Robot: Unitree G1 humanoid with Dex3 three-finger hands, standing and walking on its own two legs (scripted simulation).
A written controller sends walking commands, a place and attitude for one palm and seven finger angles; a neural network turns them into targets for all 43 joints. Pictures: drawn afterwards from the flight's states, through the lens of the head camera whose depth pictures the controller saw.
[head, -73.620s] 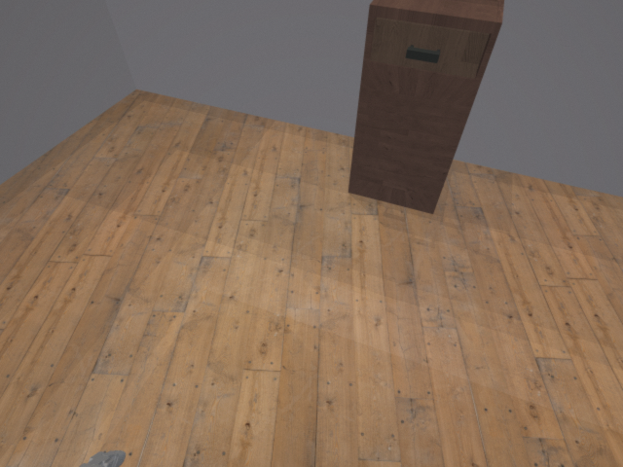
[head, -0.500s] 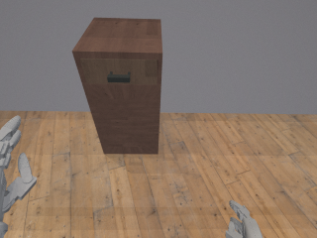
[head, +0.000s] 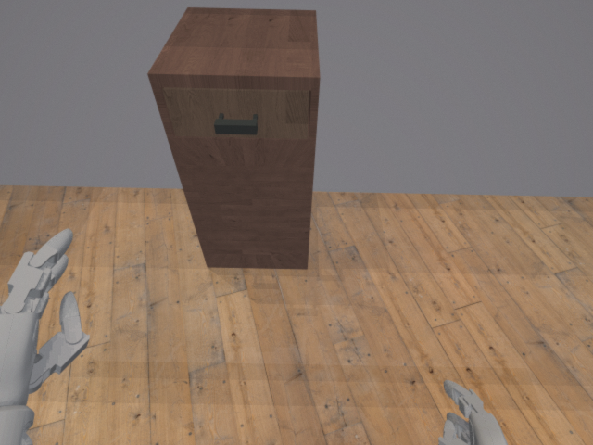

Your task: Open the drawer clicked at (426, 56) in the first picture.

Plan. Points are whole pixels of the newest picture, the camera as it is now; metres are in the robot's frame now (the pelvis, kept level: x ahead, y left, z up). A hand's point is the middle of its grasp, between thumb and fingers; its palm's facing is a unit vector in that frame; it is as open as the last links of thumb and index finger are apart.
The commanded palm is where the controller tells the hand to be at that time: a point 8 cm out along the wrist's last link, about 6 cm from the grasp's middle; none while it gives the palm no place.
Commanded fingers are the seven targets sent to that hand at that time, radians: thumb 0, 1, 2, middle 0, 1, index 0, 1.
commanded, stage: let the arm hang, fingers relaxed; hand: left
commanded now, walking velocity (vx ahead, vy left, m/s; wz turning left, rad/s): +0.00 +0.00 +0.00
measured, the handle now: (237, 121) +0.85 +0.21 -0.05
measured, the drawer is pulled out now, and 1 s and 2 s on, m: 0.00 0.00 0.00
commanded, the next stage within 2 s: look to check the result in 1.06 s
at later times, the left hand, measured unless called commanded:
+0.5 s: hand out of the picture -0.03 +0.19 -0.17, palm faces +0.01 -0.97 -0.23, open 7.3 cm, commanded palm none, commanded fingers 0.00 0.90 0.90 -0.20 -0.30 -0.20 -0.30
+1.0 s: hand out of the picture +0.08 +0.19 -0.16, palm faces +0.00 -0.96 -0.27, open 7.3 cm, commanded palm none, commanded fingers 0.00 0.90 0.90 -0.20 -0.30 -0.20 -0.30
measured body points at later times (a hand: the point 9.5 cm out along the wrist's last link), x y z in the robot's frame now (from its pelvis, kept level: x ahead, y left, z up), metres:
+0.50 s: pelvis -0.01 -0.02 +0.00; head +0.02 -0.01 +0.45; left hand -0.03 +0.24 -0.15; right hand -0.03 -0.27 -0.15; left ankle +0.01 +0.10 -0.74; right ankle +0.03 -0.13 -0.74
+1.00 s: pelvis +0.01 -0.02 +0.01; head +0.02 -0.03 +0.46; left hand +0.08 +0.24 -0.14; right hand +0.04 -0.28 -0.15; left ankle +0.01 +0.10 -0.74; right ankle +0.03 -0.13 -0.74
